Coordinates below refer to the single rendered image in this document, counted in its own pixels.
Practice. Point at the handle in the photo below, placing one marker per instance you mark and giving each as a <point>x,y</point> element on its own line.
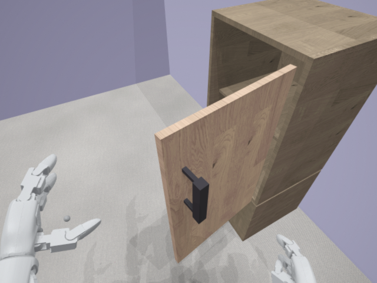
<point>200,196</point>

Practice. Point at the left robot forearm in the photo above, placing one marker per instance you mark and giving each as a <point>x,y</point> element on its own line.
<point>19,269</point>

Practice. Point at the left robot hand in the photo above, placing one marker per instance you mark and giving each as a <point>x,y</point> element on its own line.
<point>23,219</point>

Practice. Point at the cupboard door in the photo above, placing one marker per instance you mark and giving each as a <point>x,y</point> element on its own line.
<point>226,144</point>

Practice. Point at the right robot hand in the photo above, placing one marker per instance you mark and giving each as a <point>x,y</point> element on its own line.
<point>298,268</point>

